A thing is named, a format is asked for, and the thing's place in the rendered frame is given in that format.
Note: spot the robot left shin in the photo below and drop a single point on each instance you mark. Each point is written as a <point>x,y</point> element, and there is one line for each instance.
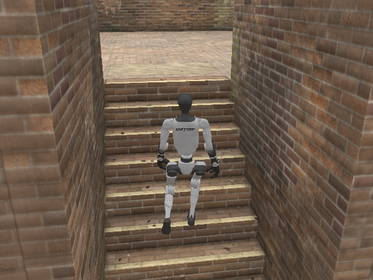
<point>168,203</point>

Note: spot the right robot hand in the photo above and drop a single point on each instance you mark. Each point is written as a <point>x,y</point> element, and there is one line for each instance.
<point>213,169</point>

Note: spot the robot left forearm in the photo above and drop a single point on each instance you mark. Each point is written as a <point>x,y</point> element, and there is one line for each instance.
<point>161,153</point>

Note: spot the robot right forearm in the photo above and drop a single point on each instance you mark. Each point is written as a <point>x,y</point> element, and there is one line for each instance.
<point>213,156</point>

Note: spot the left robot hand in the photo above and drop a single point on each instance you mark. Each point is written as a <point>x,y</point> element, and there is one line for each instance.
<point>159,163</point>

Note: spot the robot right upper arm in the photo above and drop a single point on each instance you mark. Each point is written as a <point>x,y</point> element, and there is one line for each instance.
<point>203,123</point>

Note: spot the robot left upper arm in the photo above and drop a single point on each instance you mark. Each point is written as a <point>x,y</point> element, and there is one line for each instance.
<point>167,124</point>

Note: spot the robot right foot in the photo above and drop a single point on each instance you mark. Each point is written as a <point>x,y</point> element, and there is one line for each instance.
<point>191,221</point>

